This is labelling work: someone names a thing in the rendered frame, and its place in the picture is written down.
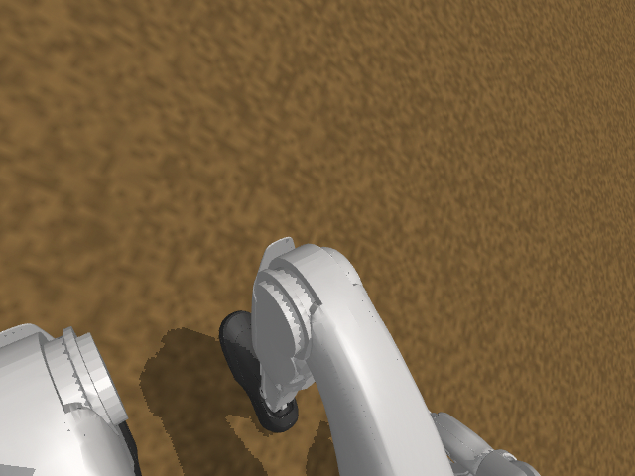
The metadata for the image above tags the right robot hand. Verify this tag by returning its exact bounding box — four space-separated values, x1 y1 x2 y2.
429 411 494 476

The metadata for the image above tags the right robot arm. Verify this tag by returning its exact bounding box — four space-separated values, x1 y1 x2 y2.
475 449 541 476

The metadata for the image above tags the right robot foot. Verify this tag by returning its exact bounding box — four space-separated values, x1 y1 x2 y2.
219 310 299 432

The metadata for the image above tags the left robot foot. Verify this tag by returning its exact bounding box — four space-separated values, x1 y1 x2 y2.
118 421 142 476

